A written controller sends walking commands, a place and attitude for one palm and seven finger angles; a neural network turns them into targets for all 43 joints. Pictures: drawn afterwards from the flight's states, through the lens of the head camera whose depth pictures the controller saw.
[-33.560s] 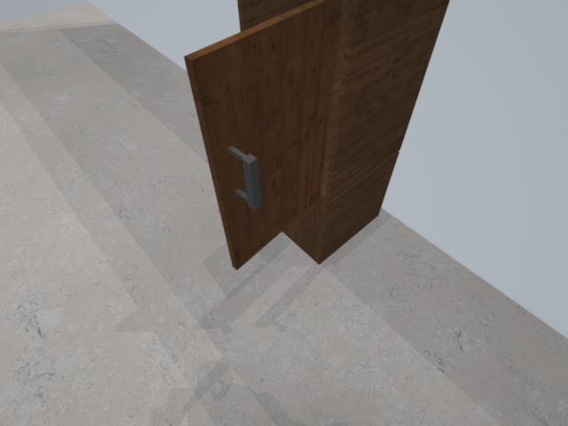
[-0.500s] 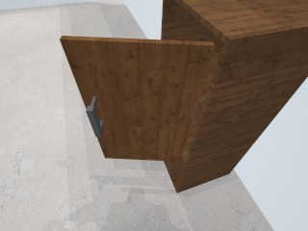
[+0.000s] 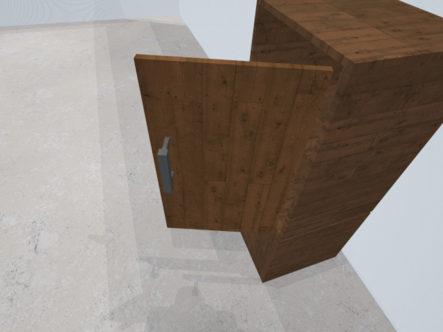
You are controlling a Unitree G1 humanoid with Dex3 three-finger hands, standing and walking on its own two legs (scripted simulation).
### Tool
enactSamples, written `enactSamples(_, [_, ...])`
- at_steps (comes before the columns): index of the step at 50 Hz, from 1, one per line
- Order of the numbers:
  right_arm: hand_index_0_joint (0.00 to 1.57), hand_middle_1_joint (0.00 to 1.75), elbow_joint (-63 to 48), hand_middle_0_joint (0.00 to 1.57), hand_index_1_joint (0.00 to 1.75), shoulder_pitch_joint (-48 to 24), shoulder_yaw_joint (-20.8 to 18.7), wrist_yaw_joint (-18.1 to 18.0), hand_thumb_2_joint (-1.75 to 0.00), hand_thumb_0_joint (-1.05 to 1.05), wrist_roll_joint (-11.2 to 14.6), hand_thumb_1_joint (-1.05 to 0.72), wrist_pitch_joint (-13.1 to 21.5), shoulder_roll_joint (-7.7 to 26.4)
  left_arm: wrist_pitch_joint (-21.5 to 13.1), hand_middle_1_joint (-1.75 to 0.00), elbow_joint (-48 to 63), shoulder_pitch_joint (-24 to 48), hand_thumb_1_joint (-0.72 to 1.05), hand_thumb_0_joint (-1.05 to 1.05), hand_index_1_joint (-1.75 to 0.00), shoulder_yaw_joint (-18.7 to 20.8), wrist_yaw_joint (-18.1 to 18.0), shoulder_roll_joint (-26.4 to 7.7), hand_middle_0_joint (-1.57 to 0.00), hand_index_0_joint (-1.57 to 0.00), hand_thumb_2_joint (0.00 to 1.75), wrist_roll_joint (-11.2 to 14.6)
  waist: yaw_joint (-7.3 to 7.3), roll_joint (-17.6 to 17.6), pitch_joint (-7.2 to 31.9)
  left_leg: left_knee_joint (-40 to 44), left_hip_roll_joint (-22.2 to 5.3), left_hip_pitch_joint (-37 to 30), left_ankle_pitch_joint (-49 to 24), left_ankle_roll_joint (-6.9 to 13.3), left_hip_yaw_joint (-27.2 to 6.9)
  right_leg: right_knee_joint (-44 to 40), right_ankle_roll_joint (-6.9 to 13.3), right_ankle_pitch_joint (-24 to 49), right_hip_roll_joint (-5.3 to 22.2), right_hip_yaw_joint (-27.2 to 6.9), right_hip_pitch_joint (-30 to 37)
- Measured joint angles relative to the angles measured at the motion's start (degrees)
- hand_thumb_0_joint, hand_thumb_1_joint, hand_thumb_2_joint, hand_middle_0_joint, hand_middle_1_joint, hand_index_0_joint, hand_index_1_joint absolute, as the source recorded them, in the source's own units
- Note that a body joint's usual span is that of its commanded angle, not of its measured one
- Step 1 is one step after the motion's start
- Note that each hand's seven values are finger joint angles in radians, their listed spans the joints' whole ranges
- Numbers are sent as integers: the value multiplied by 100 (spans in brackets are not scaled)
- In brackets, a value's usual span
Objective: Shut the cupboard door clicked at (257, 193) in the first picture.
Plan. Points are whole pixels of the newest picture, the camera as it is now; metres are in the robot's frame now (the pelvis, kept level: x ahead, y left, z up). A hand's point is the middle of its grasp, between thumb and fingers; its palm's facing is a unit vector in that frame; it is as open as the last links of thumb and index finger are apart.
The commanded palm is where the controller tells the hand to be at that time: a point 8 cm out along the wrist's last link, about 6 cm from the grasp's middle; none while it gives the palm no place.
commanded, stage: come to a stop and stand still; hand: left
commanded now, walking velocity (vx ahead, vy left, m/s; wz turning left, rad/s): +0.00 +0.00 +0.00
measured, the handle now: (167, 166) +0.47 +0.16 +0.00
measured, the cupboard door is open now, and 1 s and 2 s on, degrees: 68 68 68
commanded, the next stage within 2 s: none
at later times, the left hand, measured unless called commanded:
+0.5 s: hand out of the picture -0.09 +0.20 -0.17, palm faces +0.08 -0.99 -0.14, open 7.4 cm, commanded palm none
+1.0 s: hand out of the picture -0.12 +0.25 -0.18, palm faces +0.18 -0.97 -0.13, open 7.4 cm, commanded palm none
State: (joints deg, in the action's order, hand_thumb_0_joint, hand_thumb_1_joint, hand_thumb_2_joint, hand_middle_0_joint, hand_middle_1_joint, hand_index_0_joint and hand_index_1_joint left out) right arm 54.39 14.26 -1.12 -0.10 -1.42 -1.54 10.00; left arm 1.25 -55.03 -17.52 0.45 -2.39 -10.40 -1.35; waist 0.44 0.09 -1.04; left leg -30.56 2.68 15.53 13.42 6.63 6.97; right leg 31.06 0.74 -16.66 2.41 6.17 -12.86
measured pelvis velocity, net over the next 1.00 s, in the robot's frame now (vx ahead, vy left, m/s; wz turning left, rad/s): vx -0.04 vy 0.10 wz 0.06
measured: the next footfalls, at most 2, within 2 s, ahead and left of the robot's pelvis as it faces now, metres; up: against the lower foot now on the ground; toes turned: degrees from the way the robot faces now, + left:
left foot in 1.08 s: +0.03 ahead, +0.12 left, +0.00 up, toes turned -2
right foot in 1.30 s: +0.01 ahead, +0.01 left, +0.00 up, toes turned -4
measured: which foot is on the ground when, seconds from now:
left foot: down 0.00-0.98, up 1.00-1.00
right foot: down 0.00-1.00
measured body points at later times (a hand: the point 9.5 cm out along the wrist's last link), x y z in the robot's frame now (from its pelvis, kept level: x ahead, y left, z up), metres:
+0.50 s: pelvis -0.01 +0.05 +0.00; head -0.02 +0.07 +0.45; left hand -0.09 +0.25 -0.16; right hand +0.02 -0.18 -0.14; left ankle +0.04 +0.04 -0.73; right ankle +0.02 -0.12 -0.73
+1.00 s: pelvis -0.04 +0.10 +0.00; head -0.04 +0.13 +0.45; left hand -0.12 +0.30 -0.17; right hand +0.01 -0.14 -0.14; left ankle +0.04 +0.06 -0.72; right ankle +0.01 -0.12 -0.73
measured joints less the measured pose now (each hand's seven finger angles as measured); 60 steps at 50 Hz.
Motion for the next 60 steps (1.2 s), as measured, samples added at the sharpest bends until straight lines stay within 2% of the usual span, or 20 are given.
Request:
enactSamples(10, [20, 30, 290, 20, 30, 250, 35, 4, -90, 0, 21, -91, -23, 28, 26, -30, -121, -334, 91, 1, -30, -6, 36, 42, -20, -20, 90, -9, -14, 26, 90, 488, 235, -19, -355, 145, -33, -203, 62, 12, -48, -368, -86])
enactSamples(26, [20, 30, 754, 20, 30, 126, 51, -59, -90, 0, 96, -92, 88, -70, -33, -30, -732, -809, 91, 1, -30, -131, -7, 319, -20, -20, 90, 12, 68, -59, 64, 1058, 519, -307, -618, 121, -3, -405, 78, 175, -20, -825, 30])
enactSamples(32, [20, 30, 851, 20, 30, 65, 17, -74, -90, 0, 105, -92, 68, -79, -50, -30, -795, -798, 91, 1, -30, -106, -22, 366, -20, -20, 90, 0, 95, -72, 66, 1258, 594, -380, -704, 15, 7, -443, 99, 106, 25, -896, 35])
enactSamples(36, [20, 30, 890, 20, 30, 35, -10, -86, -90, 0, 115, -92, 58, -77, -94, -30, -809, -811, 91, 1, -30, -82, -35, 374, -20, -20, 90, 4, 108, -63, 42, 1421, 635, -467, -780, -155, -4, -611, 81, 212, 69, -902, 125])
enactSamples(43, [20, 30, 888, 20, 30, -57, -44, -106, -90, 0, 170, -92, 24, -44, -178, -30, -811, -857, 91, 0, -30, -23, -56, 367, -20, -20, 90, 44, 119, -26, -94, 1370, 691, -474, -761, -626, -18, -810, 1, 373, 195, -819, 263])
enactSamples(47, [20, 30, 850, 20, 30, -90, -61, -105, -90, 0, 167, -92, 5, -44, -112, -30, -835, -831, 91, 1, -30, 7, -71, 355, -20, -20, 90, 64, 111, -35, -144, 1175, 709, -391, -656, -670, 14, -627, -25, 115, 240, -807, 199])
enactSamples(48, [20, 30, 839, 20, 30, -81, -74, -105, -90, 0, 169, -92, -21, -39, -103, -30, -821, -822, 91, 1, -30, 30, -67, 360, -20, -20, 90, 60, 129, -23, -154, 1185, 711, -405, -655, -823, 10, -671, -17, 50, 267, -777, 241])
enactSamples(49, [20, 30, 827, 20, 30, -77, -92, -101, -90, 0, 183, -92, -65, -29, -115, -30, -781, -822, 91, 1, -30, 63, -64, 364, -20, -20, 90, 57, 151, -4, -171, 1088, 701, -359, -605, -1135, -7, -760, -15, 50, 301, -720, 298])
enactSamples(50, [20, 30, 808, 20, 30, -90, -124, -91, -90, 0, 213, -92, -118, -22, -141, -30, -720, -821, 90, 1, -30, 115, -73, 358, -20, -20, 90, 61, 160, 7, -199, 630, 710, -125, -257, -1453, -82, -799, -31, 83, 337, -635, 308])
enactSamples(51, [20, 30, 774, 20, 30, -121, -167, -67, -90, 0, 236, -92, -155, -36, -144, -30, -661, -823, 90, 0, -30, 170, -105, 328, -20, -20, 90, 61, 183, -30, -219, -291, 710, 241, 268, -1430, -279, -705, -43, 153, 375, -571, 204])
enactSamples(52, [20, 30, 711, 20, 30, -151, -214, -36, -90, 0, 243, -92, -146, -65, -112, -30, -645, -811, 90, 0, -30, 224, -149, 273, -20, -20, 90, 45, 200, -116, -248, -1133, 638, 484, 711, -1082, -500, -514, -35, 347, 438, -513, 40])
enactSamples(53, [20, 30, 608, 20, 30, -154, -231, 8, -90, 0, 231, -92, -77, -98, -52, -30, -673, -789, 90, 1, -30, 260, -174, 202, -20, -20, 90, 25, 182, -220, -275, -1314, 463, 451, 855, -879, -693, -154, -106, 389, 485, -514, -189])
enactSamples(54, [20, 30, 495, 20, 30, -126, -221, 24, -90, 0, 194, -92, 37, -119, 35, -30, -720, -719, 90, 1, -30, 270, -170, 133, -20, -20, 90, 30, 104, -314, -304, -1190, 330, 406, 718, -767, -691, 401, -154, 64, 523, -570, -483])
enactSamples(56, [20, 30, 417, 20, 30, -39, -147, -66, -90, 0, 95, -92, 174, -190, 212, -30, -800, -428, 90, 1, -30, 284, -140, 4, -20, -20, 90, 52, 30, -511, -433, -1368, 412, 439, 642, -278, -453, 1604, -105, -569, 345, -1103, -964])
enactSamples(57, [20, 30, 444, 20, 30, 32, -104, -113, -90, 0, 61, -92, 153, -235, 265, -30, -793, -303, 90, 1, -30, 311, -127, -52, -20, -20, 90, 45, 28, -573, -433, -1292, 441, 375, 635, -238, -376, 2166, -74, -604, 180, -1321, -1151])
enactSamples(58, [20, 30, 500, 20, 30, 113, -62, -151, -90, 0, 40, -92, 103, -282, 282, -30, -752, -195, 91, 1, -30, 346, -104, -106, -20, -20, 90, 24, 40, -619, -408, -1097, 473, 272, 578, -308, -331, 2592, -68, -555, 36, -1424, -1276])
enactSamples(60, [19, 30, 645, 20, 30, 271, 0, -187, -90, 0, 22, -92, -1, -358, 215, -30, -582, -51, 91, 1, -30, 413, -49, -181, -20, -20, 90, 5, 107, -635, -343, -436, 525, -27, 256, -531, -308, 2822, -87, -435, -174, -1349, -1271])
